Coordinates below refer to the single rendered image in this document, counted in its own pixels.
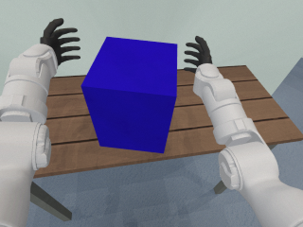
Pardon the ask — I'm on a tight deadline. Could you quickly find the robot right upper arm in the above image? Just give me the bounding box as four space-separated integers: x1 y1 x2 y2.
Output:
218 141 303 227

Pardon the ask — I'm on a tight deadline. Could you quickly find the carton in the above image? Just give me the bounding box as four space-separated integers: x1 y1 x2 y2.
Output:
80 37 178 154

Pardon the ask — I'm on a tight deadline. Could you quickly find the table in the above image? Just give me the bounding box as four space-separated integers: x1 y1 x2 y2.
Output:
30 65 303 221

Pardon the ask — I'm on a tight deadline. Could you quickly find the robot right hand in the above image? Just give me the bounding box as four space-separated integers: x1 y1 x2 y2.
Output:
184 36 213 74

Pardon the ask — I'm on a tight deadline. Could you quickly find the right robot forearm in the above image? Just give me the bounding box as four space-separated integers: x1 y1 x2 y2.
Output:
192 63 279 176

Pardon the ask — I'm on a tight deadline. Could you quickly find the robot left hand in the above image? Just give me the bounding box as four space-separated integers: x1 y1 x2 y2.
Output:
40 18 80 66

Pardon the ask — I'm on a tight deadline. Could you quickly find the robot left upper arm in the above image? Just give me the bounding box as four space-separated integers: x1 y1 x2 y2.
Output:
0 121 51 227

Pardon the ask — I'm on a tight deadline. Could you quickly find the left robot forearm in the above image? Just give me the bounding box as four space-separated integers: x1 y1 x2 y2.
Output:
0 44 58 125

